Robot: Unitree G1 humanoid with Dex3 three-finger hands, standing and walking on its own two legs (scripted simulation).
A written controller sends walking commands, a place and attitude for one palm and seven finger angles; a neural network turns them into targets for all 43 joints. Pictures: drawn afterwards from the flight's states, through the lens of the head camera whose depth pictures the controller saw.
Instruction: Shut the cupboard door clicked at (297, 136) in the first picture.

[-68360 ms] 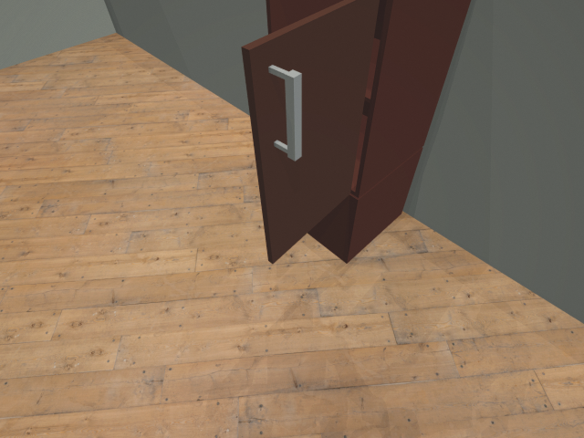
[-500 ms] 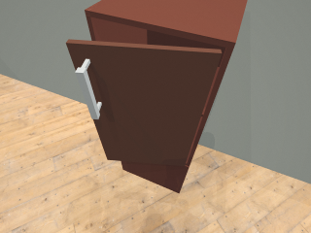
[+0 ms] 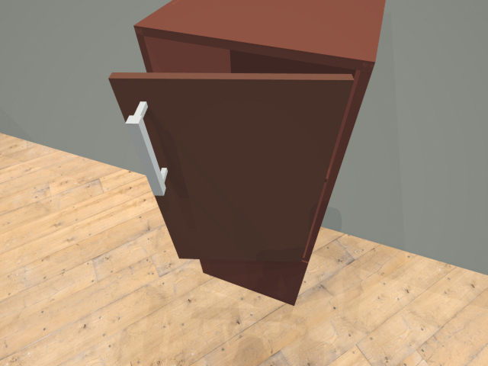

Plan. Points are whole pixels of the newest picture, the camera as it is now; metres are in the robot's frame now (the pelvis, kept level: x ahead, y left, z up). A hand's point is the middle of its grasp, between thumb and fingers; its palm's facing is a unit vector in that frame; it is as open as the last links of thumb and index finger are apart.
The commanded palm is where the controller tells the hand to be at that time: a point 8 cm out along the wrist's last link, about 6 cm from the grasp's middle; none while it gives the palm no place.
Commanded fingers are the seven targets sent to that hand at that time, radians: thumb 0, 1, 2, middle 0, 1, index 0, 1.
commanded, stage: raise the hand and make a fist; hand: left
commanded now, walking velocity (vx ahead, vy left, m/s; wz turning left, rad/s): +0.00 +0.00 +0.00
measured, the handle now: (151, 152) +0.43 +0.19 +0.12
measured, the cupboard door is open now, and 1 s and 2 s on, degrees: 18 18 18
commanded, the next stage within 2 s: bring the fist close to the handle in 2.00 s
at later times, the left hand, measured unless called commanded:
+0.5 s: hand out of the picture +0.12 +0.16 -0.04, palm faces +0.06 -1.00 +0.01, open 6.2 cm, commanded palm +0.11 +0.22 -0.02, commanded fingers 0.00 0.90 0.90 -0.58 -0.72 -0.58 -0.72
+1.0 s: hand (105, 333) +0.16 +0.20 +0.05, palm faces +0.13 -0.99 -0.07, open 3.8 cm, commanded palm +0.13 +0.23 +0.05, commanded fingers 0.00 0.90 0.90 -1.04 -1.22 -1.04 -1.22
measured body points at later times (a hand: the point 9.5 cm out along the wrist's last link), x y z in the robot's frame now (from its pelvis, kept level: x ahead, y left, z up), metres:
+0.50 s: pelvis -0.03 -0.04 -0.06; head +0.00 -0.01 +0.39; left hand +0.11 +0.22 -0.04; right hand +0.21 -0.28 -0.07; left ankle -0.02 +0.10 -0.74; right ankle -0.01 -0.13 -0.74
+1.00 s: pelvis -0.04 -0.02 -0.04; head -0.01 -0.02 +0.41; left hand +0.14 +0.25 +0.05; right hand +0.11 -0.25 -0.13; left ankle -0.02 +0.10 -0.74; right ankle -0.01 -0.13 -0.74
